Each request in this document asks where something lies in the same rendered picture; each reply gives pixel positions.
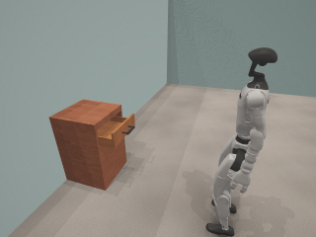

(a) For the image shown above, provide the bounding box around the left robot foot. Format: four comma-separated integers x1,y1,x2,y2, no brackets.
205,223,235,237

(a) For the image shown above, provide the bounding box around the robot torso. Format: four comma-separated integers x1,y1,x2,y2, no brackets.
231,84,270,154

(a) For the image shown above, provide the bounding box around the robot left upper arm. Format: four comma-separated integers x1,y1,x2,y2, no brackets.
246,90,267,139

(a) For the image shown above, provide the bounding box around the handle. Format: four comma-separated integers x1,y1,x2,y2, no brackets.
122,125,135,135

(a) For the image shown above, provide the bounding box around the left robot forearm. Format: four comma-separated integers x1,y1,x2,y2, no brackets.
240,131,264,174

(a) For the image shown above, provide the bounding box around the drawer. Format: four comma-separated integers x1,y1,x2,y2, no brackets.
97,114,135,149

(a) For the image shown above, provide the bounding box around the cabinet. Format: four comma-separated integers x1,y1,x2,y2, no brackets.
49,100,127,191

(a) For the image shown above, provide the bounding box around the robot left hand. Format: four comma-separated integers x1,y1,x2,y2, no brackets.
230,169,251,194

